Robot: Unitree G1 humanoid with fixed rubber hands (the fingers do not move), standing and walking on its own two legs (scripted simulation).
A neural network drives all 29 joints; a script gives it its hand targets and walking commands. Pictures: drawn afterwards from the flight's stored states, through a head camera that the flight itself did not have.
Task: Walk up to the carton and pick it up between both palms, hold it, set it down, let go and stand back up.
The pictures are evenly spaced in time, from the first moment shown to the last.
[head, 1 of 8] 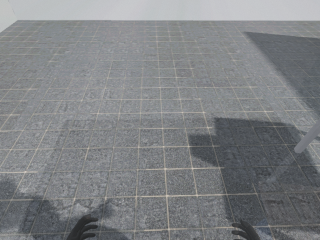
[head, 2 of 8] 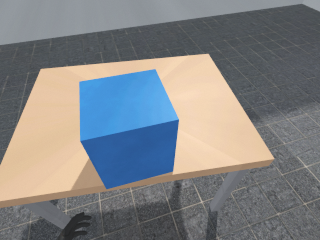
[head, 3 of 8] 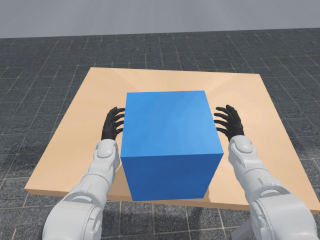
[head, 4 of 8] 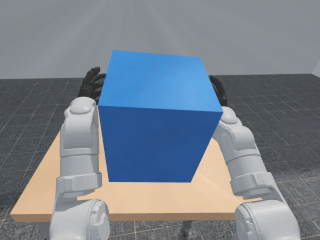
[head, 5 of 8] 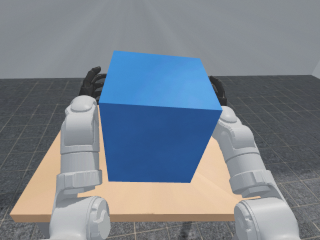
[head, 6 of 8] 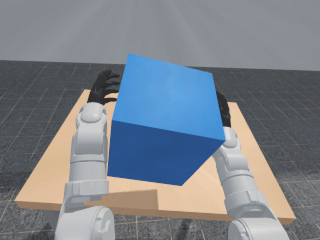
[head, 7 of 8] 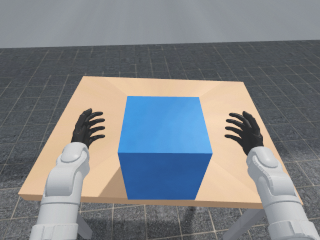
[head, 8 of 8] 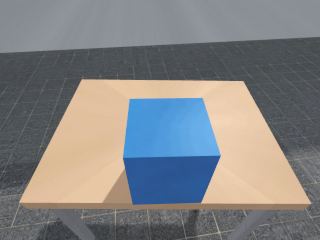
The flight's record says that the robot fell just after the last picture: no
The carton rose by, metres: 0.21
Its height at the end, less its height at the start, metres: +0.00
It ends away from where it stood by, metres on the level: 0.01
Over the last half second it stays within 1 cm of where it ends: yes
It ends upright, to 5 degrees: yes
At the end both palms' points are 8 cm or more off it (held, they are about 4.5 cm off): yes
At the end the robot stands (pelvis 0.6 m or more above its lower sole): yes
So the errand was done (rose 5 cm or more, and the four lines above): yes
